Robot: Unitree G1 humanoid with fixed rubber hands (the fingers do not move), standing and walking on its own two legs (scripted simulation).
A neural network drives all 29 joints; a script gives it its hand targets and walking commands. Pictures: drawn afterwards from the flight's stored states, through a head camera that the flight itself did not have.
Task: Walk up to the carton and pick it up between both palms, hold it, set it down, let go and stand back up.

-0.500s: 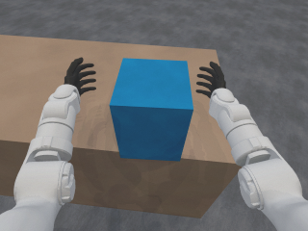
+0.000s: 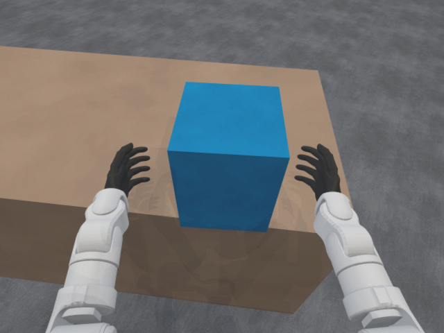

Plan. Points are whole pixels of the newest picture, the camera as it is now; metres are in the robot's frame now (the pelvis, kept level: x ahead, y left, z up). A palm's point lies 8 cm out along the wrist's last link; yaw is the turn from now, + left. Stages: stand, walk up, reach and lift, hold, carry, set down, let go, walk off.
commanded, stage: set down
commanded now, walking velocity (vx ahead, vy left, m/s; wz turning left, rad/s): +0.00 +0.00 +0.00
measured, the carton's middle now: (227, 159) +0.46 +0.01 +0.03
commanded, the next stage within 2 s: let go in 1.68 s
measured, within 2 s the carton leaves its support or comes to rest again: neither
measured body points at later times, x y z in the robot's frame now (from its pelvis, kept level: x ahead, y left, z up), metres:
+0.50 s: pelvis +0.01 +0.00 +0.00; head +0.02 +0.01 +0.45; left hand +0.27 +0.22 +0.02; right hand +0.27 -0.18 +0.03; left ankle +0.00 +0.11 -0.75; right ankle +0.00 -0.11 -0.75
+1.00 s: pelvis +0.02 +0.00 +0.00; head +0.02 +0.02 +0.45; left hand +0.23 +0.23 -0.04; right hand +0.23 -0.18 -0.02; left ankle +0.00 +0.11 -0.75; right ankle +0.00 -0.11 -0.75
